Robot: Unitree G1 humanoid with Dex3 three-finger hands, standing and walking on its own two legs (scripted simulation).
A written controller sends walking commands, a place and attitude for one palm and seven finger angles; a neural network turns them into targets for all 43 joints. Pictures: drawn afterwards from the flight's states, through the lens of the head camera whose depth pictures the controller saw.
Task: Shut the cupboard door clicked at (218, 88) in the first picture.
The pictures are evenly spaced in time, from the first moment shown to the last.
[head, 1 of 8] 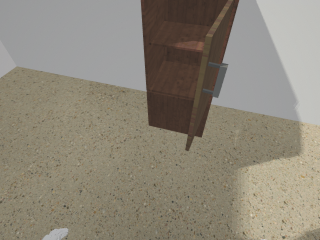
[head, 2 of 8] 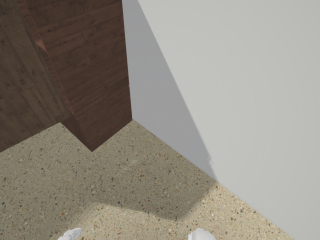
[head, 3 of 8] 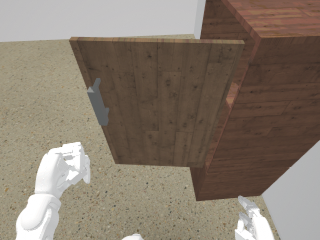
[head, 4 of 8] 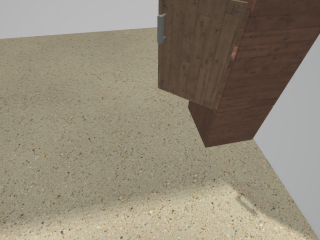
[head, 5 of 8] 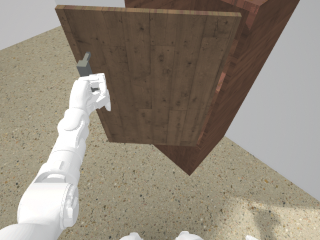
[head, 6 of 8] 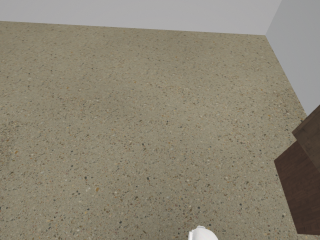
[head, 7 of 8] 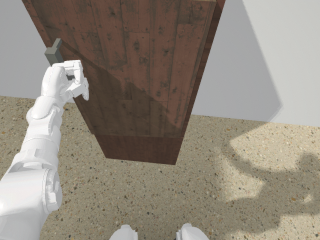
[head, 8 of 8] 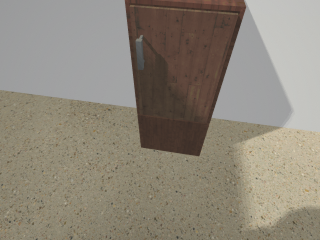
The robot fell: no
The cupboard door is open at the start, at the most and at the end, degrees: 82 82 0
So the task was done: yes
